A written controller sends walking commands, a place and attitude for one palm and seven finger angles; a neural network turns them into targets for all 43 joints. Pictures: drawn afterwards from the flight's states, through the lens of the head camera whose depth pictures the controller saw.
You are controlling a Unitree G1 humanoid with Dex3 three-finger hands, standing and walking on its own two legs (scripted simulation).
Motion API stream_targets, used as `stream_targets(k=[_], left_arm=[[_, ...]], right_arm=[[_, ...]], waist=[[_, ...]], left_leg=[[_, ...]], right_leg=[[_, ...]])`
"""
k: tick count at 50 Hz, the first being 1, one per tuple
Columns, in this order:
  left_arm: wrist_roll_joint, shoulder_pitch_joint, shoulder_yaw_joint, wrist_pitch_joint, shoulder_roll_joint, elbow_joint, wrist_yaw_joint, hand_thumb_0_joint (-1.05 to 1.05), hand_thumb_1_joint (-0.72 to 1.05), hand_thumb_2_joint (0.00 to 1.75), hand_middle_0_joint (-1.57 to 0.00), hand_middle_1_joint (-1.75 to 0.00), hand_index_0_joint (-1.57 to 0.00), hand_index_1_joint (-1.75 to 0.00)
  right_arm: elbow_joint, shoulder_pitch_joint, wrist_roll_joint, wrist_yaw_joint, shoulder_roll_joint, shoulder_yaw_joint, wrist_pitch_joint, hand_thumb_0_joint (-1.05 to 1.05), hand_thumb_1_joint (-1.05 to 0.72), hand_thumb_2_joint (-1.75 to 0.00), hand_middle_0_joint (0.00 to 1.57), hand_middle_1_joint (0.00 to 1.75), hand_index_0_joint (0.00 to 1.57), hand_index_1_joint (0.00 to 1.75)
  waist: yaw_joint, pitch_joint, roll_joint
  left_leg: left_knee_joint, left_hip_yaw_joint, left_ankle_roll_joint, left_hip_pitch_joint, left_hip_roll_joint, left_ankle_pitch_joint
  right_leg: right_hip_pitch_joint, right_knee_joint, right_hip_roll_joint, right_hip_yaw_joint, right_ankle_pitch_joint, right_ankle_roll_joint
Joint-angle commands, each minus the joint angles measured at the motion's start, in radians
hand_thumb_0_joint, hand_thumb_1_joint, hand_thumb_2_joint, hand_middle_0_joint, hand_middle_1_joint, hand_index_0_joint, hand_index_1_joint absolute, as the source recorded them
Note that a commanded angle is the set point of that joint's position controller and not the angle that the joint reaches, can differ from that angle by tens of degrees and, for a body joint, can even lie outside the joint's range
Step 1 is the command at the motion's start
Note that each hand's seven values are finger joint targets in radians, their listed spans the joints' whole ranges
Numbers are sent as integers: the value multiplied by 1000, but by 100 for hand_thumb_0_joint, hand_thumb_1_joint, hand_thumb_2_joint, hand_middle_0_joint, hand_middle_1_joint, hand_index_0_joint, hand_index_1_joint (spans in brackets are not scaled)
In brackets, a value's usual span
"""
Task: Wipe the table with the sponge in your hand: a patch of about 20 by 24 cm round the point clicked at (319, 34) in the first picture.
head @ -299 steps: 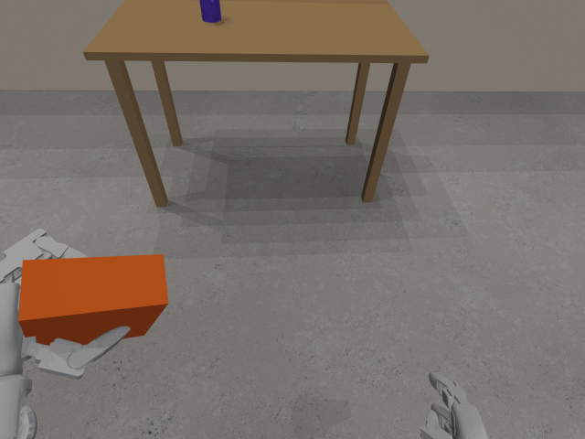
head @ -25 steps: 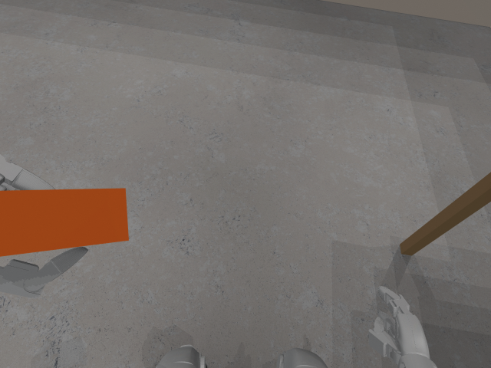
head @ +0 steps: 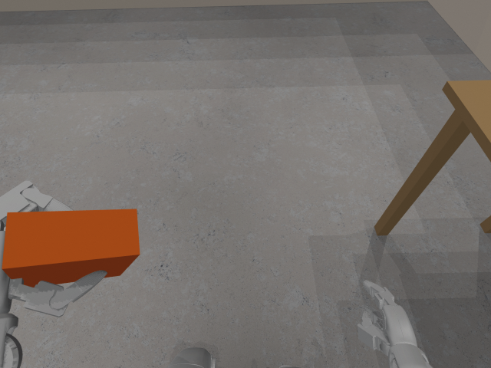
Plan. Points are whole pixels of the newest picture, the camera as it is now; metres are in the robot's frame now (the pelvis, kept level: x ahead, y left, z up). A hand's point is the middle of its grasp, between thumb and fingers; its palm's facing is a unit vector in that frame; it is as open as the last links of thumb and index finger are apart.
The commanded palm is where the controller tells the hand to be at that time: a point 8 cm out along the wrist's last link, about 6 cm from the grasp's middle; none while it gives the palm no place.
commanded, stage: turn to face it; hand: left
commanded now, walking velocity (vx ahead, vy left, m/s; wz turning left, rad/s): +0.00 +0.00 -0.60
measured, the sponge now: (93, 249) +0.23 +0.19 +0.15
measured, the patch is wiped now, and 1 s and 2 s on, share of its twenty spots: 0.00 0.00 0.00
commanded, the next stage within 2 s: none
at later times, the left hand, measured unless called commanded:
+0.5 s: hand (107, 251) +0.22 +0.16 +0.17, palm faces +0.14 -0.87 -0.47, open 9.6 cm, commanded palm +0.18 +0.21 +0.18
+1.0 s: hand (183, 301) +0.17 +0.07 +0.16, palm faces -0.13 -0.90 -0.42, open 9.6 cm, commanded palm +0.15 +0.12 +0.18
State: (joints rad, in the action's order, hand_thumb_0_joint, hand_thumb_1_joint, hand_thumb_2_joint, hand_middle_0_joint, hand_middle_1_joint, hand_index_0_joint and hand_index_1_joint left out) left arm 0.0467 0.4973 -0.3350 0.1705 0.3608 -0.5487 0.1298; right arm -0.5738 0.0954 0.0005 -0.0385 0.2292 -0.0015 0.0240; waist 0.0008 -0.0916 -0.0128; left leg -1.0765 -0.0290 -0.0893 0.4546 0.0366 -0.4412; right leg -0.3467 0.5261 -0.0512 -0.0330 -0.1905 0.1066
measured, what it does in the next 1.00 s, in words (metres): walks backwards, turning right: left foot, then right foot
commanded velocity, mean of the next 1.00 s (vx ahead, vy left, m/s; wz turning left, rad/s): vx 0.00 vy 0.00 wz -0.60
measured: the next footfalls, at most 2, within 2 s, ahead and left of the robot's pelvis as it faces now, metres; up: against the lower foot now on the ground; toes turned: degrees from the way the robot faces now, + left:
left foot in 0.24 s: +0.00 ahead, +0.15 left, +0.00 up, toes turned -5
right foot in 0.56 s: -0.05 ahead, -0.15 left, +0.00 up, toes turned -27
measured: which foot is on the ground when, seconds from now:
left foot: up 0.00-0.22, down 0.24-0.56, up 0.58-0.92, down 0.94-1.00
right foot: down 0.00-0.28, up 0.30-0.54, down 0.56-0.96, up 0.98-1.00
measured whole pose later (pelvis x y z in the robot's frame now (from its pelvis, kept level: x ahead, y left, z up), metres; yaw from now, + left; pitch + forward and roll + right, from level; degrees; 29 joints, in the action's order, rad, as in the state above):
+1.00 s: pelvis -0.14 -0.01 -0.01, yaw -35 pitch -1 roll +2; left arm 0.03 0.49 -0.38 0.17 0.39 -0.58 0.14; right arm -0.53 0.16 -0.01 -0.04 0.25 -0.03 -0.04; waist 0.05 -0.07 -0.07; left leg -0.56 -0.11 -0.01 0.26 0.04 -0.28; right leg -0.48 0.74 -0.09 0.06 -0.32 0.02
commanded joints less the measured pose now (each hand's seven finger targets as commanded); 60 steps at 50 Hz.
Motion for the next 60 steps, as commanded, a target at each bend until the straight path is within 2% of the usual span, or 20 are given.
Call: stream_targets(k=[1,7,10,11,13,14,15,18,26,27,29,30,33,42,45,46,48,49,53,60], left_arm=[[25,41,-224,87,218,-227,49,0,10,130,-120,-160,-120,-160],[15,13,-177,72,185,-201,42,0,10,130,-120,-160,-120,-160],[5,-25,-156,67,190,-214,36,0,10,130,-120,-160,-120,-160],[4,-51,-150,70,199,-246,33,0,10,130,-120,-160,-120,-160],[-10,-103,-156,91,203,-288,21,0,10,130,-120,-160,-120,-160],[-26,-108,-181,94,229,-282,26,0,10,130,-120,-160,-120,-160],[-33,-112,-165,86,214,-266,26,0,10,130,-120,-160,-120,-160],[-31,-115,-92,72,135,-214,15,0,10,130,-120,-160,-120,-160],[-30,-160,-117,62,179,-178,13,0,10,130,-120,-160,-120,-160],[-29,-161,-133,71,196,-210,18,0,10,130,-120,-160,-120,-160],[-4,-51,-237,77,273,-174,34,0,10,130,-120,-160,-120,-160],[15,1,-261,71,286,-218,34,0,10,130,-120,-160,-120,-160],[25,96,-295,89,256,-298,42,0,10,130,-120,-160,-120,-160],[16,43,-200,56,190,-224,43,0,10,130,-120,-160,-120,-160],[3,-25,-164,58,189,-252,38,0,10,130,-120,-160,-120,-160],[2,-63,-153,66,196,-286,35,0,10,130,-120,-160,-120,-160],[-23,-94,-174,89,215,-287,27,0,10,130,-120,-160,-120,-160],[-37,-142,-165,90,216,-300,31,0,10,130,-120,-160,-120,-160],[-33,-138,-78,78,129,-225,21,0,10,130,-120,-160,-120,-160],[-16,-149,-109,68,159,-181,14,0,10,130,-120,-160,-120,-160]], right_arm=[[162,-31,-4,6,66,-36,20,0,-90,-90,20,30,20,30],[193,0,-18,16,95,-41,-6,0,-90,-90,20,30,20,30],[194,32,-18,17,107,-47,-20,0,-90,-90,20,30,20,30],[198,32,-18,16,114,-49,-18,0,-90,-90,20,30,20,30],[219,12,-7,10,141,-54,-4,0,-90,-90,20,30,20,30],[210,4,-7,6,106,-42,8,0,-90,-90,20,30,20,30],[212,6,0,4,88,-46,14,0,-90,-90,20,30,20,30],[178,44,-15,20,103,-53,38,0,-90,-90,20,30,20,30],[174,77,-16,41,113,-53,78,0,-90,-90,20,30,20,30],[179,79,-23,48,95,-45,76,0,-90,-90,20,30,20,30],[202,42,-27,38,67,-39,63,0,-90,-90,20,30,20,30],[202,13,-27,36,61,-45,45,0,-90,-90,20,30,20,30],[182,-30,-15,43,29,-14,-9,0,-90,-90,20,30,20,30],[186,-11,-16,19,85,-42,-39,0,-90,-90,20,30,20,30],[182,22,-11,14,99,-44,-34,0,-90,-90,20,30,20,30],[186,27,-11,8,108,-46,-28,0,-90,-90,20,30,20,30],[202,1,-5,-2,117,-50,-11,0,-90,-90,20,30,20,30],[208,-11,2,-2,86,-43,0,0,-90,-90,20,30,20,30],[184,34,-18,27,106,-56,31,0,-90,-90,20,30,20,30],[183,87,-15,40,118,-57,68,0,-90,-90,20,30,20,30]], waist=[[28,298,-52],[35,285,-79],[24,258,-61],[23,249,-24],[33,176,256],[45,172,355],[33,120,310],[29,82,238],[12,163,247],[11,206,139],[38,286,-300],[41,304,-256],[19,333,-75],[29,254,-122],[14,236,-56],[11,231,9],[37,170,368],[27,123,358],[23,69,278],[4,141,279]], left_leg=[[165,12,1,23,11,-7],[408,7,27,-93,-5,-9],[590,-10,51,-272,8,54],[668,7,64,-339,50,90],[790,217,177,-386,309,162],[854,248,234,-252,424,138],[839,240,257,-153,437,212],[725,-23,187,-252,353,510],[459,-144,79,-269,295,581],[310,-161,52,-210,250,498],[-66,-64,-9,131,62,-198],[-146,45,-5,128,84,-165],[-110,39,-14,144,76,-71],[329,-6,19,-116,11,-19],[601,-19,49,-315,23,62],[699,22,73,-384,82,87],[837,257,223,-340,417,135],[860,288,256,-179,462,137],[745,-19,184,-215,357,388],[576,-137,98,-265,322,495]], right_leg=[[284,-160,293,353,358,53],[213,-188,267,423,204,47],[53,-213,220,434,-6,-9],[-1,-167,183,404,-46,-30],[-205,118,8,231,-235,-107],[-184,430,0,110,-294,-132],[-163,594,31,83,-271,-146],[-199,514,75,1,-253,-166],[170,-37,38,-129,-19,-158],[273,-98,116,-50,162,-120],[415,-74,383,405,851,51],[380,-78,402,413,758,57],[388,-52,340,309,608,68],[99,-193,274,396,66,57],[-36,-174,223,400,-78,-7],[-85,-85,171,355,-100,-40],[-253,387,12,117,-324,-131],[-200,620,44,81,-310,-144],[-198,545,94,-11,-262,-171],[88,58,29,-142,-143,-175]])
